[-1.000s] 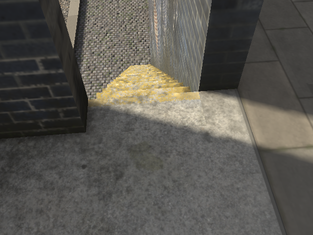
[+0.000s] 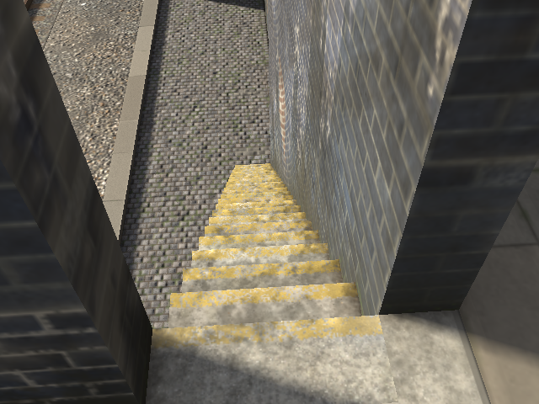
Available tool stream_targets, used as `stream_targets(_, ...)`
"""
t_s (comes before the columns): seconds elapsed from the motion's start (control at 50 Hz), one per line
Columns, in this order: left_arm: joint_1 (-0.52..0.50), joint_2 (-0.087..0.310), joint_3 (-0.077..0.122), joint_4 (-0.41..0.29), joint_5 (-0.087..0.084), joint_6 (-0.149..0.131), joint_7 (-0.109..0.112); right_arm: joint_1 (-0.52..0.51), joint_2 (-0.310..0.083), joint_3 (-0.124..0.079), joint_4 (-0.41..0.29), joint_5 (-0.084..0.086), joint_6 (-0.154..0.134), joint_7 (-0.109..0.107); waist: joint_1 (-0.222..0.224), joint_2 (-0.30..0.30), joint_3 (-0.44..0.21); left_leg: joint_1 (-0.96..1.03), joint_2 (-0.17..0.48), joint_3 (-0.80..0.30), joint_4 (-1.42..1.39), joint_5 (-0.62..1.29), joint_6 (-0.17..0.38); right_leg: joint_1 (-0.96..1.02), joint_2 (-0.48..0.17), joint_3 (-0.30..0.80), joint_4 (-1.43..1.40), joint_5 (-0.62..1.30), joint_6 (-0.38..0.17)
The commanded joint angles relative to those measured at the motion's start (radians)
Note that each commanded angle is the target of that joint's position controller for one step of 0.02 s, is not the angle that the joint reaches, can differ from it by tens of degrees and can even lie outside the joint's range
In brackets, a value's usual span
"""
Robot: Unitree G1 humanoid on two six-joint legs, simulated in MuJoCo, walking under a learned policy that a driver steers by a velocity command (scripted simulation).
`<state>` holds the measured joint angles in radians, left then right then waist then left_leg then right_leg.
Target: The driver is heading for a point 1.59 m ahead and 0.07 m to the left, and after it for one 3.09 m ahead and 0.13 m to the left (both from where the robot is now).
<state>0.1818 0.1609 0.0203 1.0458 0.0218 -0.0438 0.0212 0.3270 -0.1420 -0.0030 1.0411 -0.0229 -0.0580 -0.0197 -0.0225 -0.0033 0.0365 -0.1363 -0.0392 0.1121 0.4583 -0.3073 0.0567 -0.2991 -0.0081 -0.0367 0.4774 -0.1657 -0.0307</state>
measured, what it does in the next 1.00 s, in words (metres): stands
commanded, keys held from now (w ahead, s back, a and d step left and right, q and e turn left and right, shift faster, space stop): no key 1.00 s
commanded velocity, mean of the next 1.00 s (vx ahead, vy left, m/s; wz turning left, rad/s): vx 0.02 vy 0.00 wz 0.00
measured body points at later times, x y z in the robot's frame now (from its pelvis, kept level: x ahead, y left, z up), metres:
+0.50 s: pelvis +0.02 -0.01 +0.01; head +0.03 -0.01 +0.46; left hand +0.03 +0.21 -0.15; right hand +0.00 -0.22 -0.15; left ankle -0.04 +0.08 -0.74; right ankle +0.06 -0.10 -0.74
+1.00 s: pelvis +0.02 +0.00 +0.01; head +0.02 +0.00 +0.46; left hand -0.01 +0.21 -0.16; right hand -0.03 -0.19 -0.15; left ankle -0.04 +0.08 -0.74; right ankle +0.06 -0.10 -0.74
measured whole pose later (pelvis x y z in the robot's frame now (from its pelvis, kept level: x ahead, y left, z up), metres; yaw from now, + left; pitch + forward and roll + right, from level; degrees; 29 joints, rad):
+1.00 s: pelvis +0.02 +0.00 +0.01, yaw +1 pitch -2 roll -1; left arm 0.28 0.12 0.00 1.20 -0.01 -0.01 0.05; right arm 0.38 -0.07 0.03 1.18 -0.02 -0.03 -0.06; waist 0.00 0.00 0.02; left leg -0.04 -0.02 0.08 0.34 -0.27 0.05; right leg -0.19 0.02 -0.06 0.33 -0.12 -0.03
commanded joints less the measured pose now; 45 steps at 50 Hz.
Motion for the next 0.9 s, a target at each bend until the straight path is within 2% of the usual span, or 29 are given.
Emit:
stream_targets(0.02,0.027,0.108,0.015,-0.008,-0.019,-0.010,0.007,0.179,-0.033,-0.001,0.025,-0.008,0.023,-0.018,-0.030,-0.119,-0.029,-0.021,0.086,-0.092,-0.088,-0.003,-0.012,0.103,-0.211,0.218,-0.132,0.336,-0.115)
stream_targets(0.04,0.005,0.088,0.012,-0.010,-0.024,-0.008,0.004,0.133,-0.064,-0.010,0.020,-0.010,0.026,-0.018,-0.017,-0.087,0.002,-0.004,0.096,-0.105,-0.111,0.053,-0.015,0.072,-0.158,0.174,-0.139,0.276,-0.081)
stream_targets(0.08,0.033,0.084,0.013,0.012,-0.027,-0.006,0.011,0.084,-0.074,-0.012,0.015,-0.003,0.025,-0.014,0.003,-0.059,-0.007,0.011,0.126,-0.123,-0.131,0.151,-0.010,0.108,-0.106,0.126,-0.141,0.254,-0.047)
stream_targets(0.12,0.062,0.087,0.015,0.031,-0.030,-0.003,0.020,0.098,-0.048,-0.005,0.040,0.005,0.020,-0.025,0.006,-0.025,-0.017,0.012,0.132,-0.121,-0.132,0.166,-0.007,0.153,-0.108,0.124,-0.130,0.300,-0.054)
stream_targets(0.14,0.069,0.086,0.017,0.040,-0.022,-0.002,0.022,0.102,-0.069,-0.013,0.050,0.002,0.014,-0.025,0.012,-0.019,-0.011,-0.005,0.134,-0.121,-0.133,0.166,-0.006,0.171,-0.113,0.126,-0.125,0.317,-0.055)
stream_targets(0.22,0.072,0.076,0.016,0.060,-0.021,0.004,0.024,0.080,-0.043,-0.011,0.070,0.001,0.018,-0.029,0.018,-0.001,-0.005,0.005,0.140,-0.122,-0.149,0.163,-0.011,0.176,-0.112,0.122,-0.132,0.306,-0.054)
stream_targets(0.32,0.074,0.069,0.014,0.080,-0.021,0.010,0.027,0.077,-0.037,-0.008,0.093,0.000,0.027,-0.033,0.020,0.014,0.007,0.012,0.146,-0.125,-0.160,0.170,-0.013,0.177,-0.105,0.118,-0.151,0.270,-0.046)
stream_targets(0.5,0.104,0.050,0.006,0.115,-0.021,0.020,0.029,0.087,-0.030,-0.001,0.122,0.001,0.032,-0.036,0.024,0.014,0.035,-0.002,0.152,-0.133,-0.181,0.133,-0.010,0.170,-0.096,0.114,-0.181,0.183,-0.034)
stream_targets(0.8,0.143,0.027,-0.003,0.145,-0.021,0.026,0.026,0.124,-0.005,0.009,0.136,0.001,0.023,-0.034,0.028,0.013,0.062,-0.037,0.152,-0.147,-0.208,0.092,-0.002,0.155,-0.092,0.110,-0.192,0.109,-0.018)
stream_targets(0.82,0.141,0.029,-0.005,0.143,-0.027,0.026,0.025,0.121,0.024,0.019,0.134,0.003,0.028,-0.037,0.025,0.013,0.054,-0.025,0.154,-0.148,-0.209,0.090,-0.004,0.151,-0.090,0.107,-0.193,0.109,-0.018)
stream_targets(0.9,0.148,0.022,-0.009,0.146,-0.026,0.026,0.023,0.134,0.011,0.021,0.136,0.003,0.028,-0.039,0.025,0.017,0.063,-0.037,0.153,-0.151,-0.214,0.089,-0.003,0.152,-0.091,0.107,-0.193,0.110,-0.013)
Keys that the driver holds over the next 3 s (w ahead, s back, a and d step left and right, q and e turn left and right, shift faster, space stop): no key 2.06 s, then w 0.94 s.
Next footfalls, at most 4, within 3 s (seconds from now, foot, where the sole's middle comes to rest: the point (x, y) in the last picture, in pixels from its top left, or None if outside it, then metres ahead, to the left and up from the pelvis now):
2.48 right None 0.27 -0.11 -0.77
3.00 left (244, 367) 0.60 0.09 -0.77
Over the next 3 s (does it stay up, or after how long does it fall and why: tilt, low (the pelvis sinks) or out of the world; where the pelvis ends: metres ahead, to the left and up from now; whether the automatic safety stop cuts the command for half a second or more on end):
stays up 0.43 0.01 -0.02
